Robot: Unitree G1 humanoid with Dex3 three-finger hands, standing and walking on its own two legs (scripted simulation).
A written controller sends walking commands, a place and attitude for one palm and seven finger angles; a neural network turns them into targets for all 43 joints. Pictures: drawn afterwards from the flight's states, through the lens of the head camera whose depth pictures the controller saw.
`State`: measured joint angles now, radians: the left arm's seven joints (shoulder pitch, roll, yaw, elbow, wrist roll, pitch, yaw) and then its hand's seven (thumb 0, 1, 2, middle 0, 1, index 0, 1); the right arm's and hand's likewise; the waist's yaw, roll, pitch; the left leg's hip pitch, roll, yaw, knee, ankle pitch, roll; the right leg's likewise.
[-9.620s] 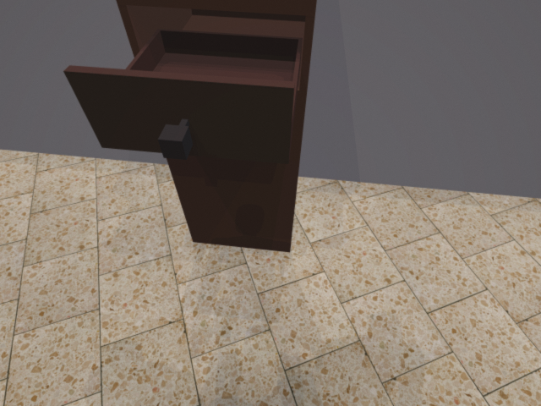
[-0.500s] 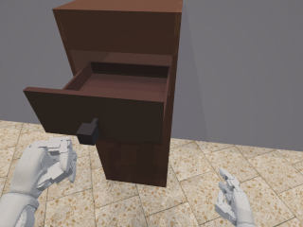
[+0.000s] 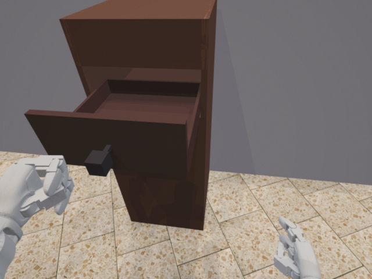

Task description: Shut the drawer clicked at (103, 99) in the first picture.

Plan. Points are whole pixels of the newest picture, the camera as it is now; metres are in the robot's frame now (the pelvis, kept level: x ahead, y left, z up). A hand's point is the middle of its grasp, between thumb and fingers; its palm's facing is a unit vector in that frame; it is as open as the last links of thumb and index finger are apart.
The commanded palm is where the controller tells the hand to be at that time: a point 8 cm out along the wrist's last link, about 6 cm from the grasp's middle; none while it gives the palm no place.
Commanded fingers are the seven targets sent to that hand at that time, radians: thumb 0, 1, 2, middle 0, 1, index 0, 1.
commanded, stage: raise the hand and make a fist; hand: left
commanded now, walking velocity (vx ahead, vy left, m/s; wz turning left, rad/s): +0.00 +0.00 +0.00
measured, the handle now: (102, 157) +0.34 +0.25 +0.11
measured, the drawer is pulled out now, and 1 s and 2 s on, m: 0.28 0.28 0.26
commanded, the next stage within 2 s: bring the fist close to the handle in 0.12 s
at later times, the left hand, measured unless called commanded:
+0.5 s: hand (68, 189) +0.20 +0.24 +0.17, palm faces +0.08 -0.99 -0.12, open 3.3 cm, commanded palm +0.15 +0.28 +0.18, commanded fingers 0.00 0.90 0.90 -1.40 -1.60 -1.40 -1.60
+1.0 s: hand (87, 194) +0.22 +0.23 +0.13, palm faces +0.07 -0.99 -0.08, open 3.3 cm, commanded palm +0.20 +0.28 +0.13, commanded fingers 0.00 0.90 0.90 -1.40 -1.60 -1.40 -1.60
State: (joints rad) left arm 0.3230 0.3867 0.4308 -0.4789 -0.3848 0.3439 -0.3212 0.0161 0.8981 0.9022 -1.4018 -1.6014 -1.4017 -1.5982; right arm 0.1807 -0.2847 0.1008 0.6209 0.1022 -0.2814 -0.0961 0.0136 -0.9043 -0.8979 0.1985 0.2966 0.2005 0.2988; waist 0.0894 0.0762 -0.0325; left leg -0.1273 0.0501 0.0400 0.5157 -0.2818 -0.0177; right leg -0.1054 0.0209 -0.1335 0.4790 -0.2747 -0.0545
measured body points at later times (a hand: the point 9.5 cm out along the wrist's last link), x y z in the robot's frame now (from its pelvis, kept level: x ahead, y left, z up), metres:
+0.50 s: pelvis +0.01 +0.01 +0.00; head -0.03 -0.01 +0.45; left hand +0.19 +0.29 +0.18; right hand +0.22 -0.20 -0.05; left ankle +0.00 +0.13 -0.74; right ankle +0.00 -0.08 -0.74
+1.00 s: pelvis +0.01 +0.03 +0.00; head -0.02 +0.01 +0.45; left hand +0.21 +0.28 +0.13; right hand +0.20 -0.19 -0.07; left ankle +0.00 +0.13 -0.74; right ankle +0.00 -0.08 -0.74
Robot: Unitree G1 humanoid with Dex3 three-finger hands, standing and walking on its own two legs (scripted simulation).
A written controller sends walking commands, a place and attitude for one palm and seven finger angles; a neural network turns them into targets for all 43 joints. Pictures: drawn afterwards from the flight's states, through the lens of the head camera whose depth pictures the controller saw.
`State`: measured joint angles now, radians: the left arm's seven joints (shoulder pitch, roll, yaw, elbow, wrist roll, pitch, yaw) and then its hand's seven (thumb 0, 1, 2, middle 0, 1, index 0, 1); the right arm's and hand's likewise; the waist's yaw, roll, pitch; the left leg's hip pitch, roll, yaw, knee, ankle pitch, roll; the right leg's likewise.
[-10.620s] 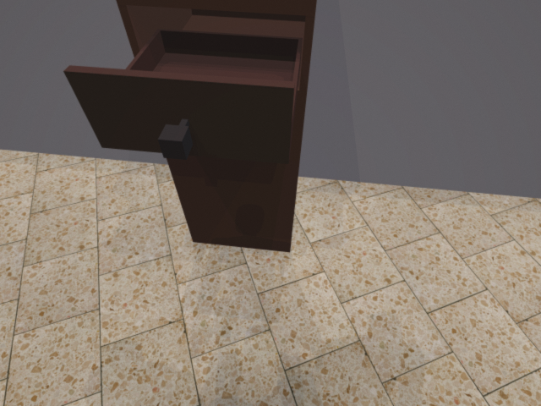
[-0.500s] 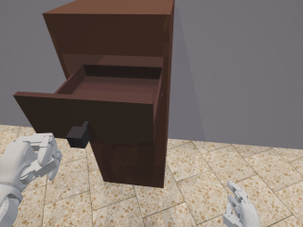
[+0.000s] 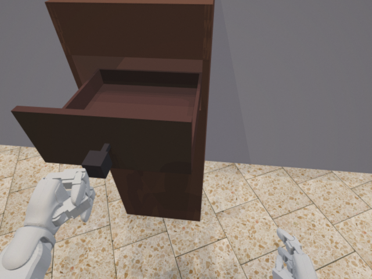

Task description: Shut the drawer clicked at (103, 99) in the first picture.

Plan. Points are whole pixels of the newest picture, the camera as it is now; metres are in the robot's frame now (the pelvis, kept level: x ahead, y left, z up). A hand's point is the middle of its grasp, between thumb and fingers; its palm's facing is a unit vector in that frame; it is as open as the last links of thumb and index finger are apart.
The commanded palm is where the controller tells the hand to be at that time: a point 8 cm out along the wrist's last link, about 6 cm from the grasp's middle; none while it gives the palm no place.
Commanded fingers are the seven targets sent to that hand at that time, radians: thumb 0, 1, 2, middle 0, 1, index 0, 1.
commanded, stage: bring the fist close to the handle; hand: left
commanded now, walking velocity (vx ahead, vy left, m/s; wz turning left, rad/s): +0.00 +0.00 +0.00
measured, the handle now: (101, 157) +0.33 +0.23 +0.11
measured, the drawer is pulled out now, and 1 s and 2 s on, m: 0.28 0.26 0.14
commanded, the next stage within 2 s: push the drawer shut in 0.62 s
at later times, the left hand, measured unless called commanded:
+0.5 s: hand (101, 191) +0.24 +0.20 +0.11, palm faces +0.04 -1.00 -0.08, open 3.1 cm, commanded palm +0.21 +0.25 +0.12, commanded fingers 0.00 0.90 0.90 -1.40 -1.60 -1.40 -1.60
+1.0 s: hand (103, 184) +0.26 +0.20 +0.11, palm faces +0.04 -1.00 -0.07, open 3.0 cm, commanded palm +0.25 +0.25 +0.12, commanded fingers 0.00 0.90 0.90 -1.40 -1.60 -1.40 -1.60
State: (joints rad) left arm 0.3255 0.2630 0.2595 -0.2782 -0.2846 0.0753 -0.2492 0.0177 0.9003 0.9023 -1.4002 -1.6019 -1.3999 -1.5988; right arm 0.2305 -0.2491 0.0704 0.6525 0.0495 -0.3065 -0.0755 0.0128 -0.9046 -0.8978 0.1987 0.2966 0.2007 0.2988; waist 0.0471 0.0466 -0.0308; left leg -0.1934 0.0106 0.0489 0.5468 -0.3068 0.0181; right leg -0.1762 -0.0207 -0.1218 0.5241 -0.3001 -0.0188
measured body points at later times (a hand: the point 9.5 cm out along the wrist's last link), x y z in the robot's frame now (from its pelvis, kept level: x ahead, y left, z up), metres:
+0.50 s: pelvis +0.00 -0.01 +0.00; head -0.01 -0.04 +0.45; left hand +0.24 +0.25 +0.12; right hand +0.17 -0.25 -0.08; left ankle +0.00 +0.10 -0.73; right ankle -0.01 -0.10 -0.73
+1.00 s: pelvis -0.01 -0.02 +0.00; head -0.01 -0.04 +0.45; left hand +0.25 +0.25 +0.12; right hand +0.17 -0.25 -0.09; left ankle +0.00 +0.10 -0.73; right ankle -0.01 -0.10 -0.73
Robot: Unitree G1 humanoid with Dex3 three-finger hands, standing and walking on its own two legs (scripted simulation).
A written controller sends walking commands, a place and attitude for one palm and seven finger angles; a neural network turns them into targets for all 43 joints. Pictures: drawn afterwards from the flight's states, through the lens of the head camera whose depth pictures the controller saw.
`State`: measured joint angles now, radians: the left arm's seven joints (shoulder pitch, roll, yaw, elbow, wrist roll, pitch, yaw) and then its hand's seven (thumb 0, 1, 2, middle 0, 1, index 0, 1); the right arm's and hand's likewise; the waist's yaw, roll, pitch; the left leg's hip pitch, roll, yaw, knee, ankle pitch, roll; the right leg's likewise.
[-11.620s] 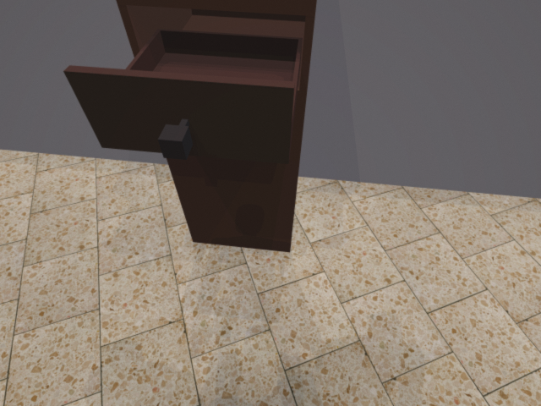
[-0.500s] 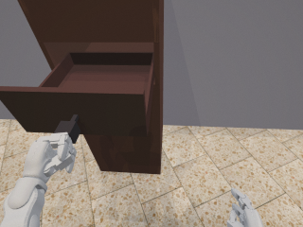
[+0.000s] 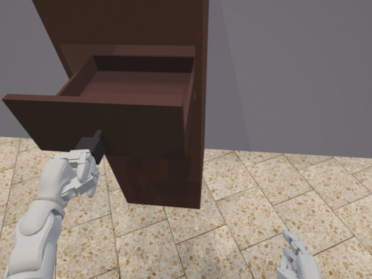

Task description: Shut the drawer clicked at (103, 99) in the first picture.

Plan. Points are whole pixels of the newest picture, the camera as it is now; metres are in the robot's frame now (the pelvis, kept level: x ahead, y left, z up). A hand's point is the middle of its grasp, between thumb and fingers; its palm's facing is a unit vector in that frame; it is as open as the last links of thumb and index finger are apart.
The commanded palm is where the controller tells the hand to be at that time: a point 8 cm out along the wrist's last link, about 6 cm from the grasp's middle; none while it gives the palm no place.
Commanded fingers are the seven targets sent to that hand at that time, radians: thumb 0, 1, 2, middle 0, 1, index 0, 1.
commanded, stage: push the drawer shut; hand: left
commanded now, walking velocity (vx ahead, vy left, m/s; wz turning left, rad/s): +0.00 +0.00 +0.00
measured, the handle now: (94, 144) +0.36 +0.24 +0.12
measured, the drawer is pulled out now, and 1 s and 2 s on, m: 0.26 0.14 0.02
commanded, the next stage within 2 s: none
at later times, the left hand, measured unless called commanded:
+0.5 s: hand (103, 152) +0.34 +0.21 +0.11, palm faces +0.01 -1.00 -0.05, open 3.0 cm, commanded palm +0.32 +0.26 +0.12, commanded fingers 0.00 0.90 0.90 -1.40 -1.60 -1.40 -1.60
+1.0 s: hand (114, 133) +0.39 +0.21 +0.12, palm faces +0.01 -1.00 -0.04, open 3.1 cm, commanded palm +0.37 +0.25 +0.12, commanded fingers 0.00 0.90 0.90 -1.40 -1.60 -1.40 -1.60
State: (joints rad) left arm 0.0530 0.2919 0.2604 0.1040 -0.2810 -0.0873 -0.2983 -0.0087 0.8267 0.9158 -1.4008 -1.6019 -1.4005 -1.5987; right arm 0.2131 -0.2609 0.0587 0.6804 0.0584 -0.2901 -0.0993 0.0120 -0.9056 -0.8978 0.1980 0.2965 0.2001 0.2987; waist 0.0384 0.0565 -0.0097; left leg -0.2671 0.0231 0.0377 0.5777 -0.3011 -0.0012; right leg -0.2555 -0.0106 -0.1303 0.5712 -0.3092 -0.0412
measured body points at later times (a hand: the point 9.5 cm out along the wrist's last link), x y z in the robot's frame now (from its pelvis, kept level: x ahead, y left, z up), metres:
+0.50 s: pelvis +0.00 +0.01 +0.00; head +0.01 -0.01 +0.45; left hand +0.33 +0.27 +0.12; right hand +0.15 -0.24 -0.09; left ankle +0.00 +0.12 -0.73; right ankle +0.00 -0.09 -0.73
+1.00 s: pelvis +0.00 +0.01 +0.00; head +0.02 +0.00 +0.45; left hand +0.38 +0.26 +0.12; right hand +0.12 -0.24 -0.11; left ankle +0.00 +0.12 -0.73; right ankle +0.00 -0.09 -0.73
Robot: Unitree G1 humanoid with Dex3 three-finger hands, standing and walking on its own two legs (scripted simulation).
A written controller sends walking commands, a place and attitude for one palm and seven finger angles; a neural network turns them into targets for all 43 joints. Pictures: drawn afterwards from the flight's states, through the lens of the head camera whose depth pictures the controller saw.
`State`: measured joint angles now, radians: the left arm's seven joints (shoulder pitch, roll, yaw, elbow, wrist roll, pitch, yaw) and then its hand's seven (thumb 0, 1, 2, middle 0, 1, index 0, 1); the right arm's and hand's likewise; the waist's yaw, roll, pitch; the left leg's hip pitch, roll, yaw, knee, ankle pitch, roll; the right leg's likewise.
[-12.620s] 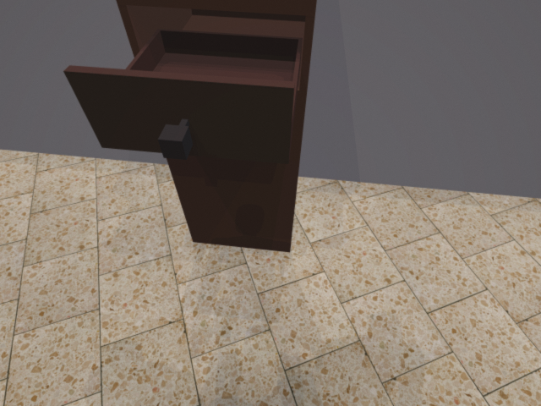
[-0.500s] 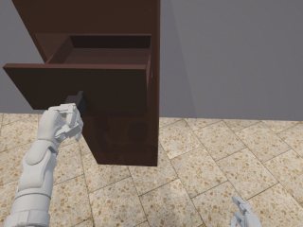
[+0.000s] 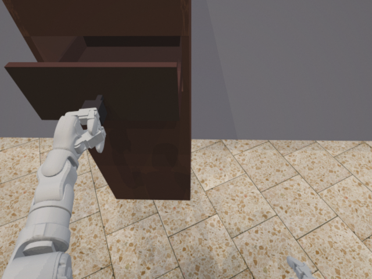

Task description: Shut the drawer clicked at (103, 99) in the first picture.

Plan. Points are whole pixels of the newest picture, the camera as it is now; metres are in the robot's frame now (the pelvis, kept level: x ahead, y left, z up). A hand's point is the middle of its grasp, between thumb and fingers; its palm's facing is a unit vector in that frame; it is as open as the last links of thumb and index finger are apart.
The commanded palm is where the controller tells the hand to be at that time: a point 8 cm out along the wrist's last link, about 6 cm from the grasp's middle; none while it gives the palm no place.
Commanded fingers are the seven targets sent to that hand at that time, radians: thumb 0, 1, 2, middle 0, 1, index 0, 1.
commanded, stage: push the drawer shut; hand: left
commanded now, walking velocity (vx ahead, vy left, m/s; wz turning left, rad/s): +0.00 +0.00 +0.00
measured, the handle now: (96, 107) +0.47 +0.24 +0.12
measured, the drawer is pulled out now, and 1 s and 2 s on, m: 0.14 0.02 0.00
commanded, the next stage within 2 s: pull the fist back off the drawer in 1.38 s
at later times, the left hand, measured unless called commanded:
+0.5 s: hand (104, 118) +0.43 +0.21 +0.12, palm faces +0.02 -1.00 -0.03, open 3.1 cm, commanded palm +0.42 +0.26 +0.12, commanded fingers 0.00 0.90 0.90 -1.40 -1.60 -1.40 -1.60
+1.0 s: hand (111, 96) +0.51 +0.21 +0.12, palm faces +0.01 -1.00 -0.01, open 3.2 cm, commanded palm +0.49 +0.26 +0.12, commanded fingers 0.00 0.90 0.90 -1.40 -1.60 -1.40 -1.60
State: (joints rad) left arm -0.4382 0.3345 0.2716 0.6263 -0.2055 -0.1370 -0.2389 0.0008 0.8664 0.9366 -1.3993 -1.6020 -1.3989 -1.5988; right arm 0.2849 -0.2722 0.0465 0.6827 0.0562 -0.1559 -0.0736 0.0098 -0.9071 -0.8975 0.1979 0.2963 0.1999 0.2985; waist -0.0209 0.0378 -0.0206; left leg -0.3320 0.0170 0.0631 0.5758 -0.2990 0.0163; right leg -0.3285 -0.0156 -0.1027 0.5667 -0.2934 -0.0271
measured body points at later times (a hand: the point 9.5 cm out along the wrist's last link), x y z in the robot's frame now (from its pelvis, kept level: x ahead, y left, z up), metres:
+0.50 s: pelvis -0.01 +0.00 +0.00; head +0.04 -0.01 +0.44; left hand +0.43 +0.26 +0.12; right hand +0.07 -0.27 -0.12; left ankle +0.00 +0.11 -0.73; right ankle +0.00 -0.10 -0.73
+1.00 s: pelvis +0.00 +0.01 -0.01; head +0.09 +0.02 +0.43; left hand +0.50 +0.26 +0.12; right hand -0.01 -0.26 -0.12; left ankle +0.00 +0.11 -0.73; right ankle +0.00 -0.10 -0.73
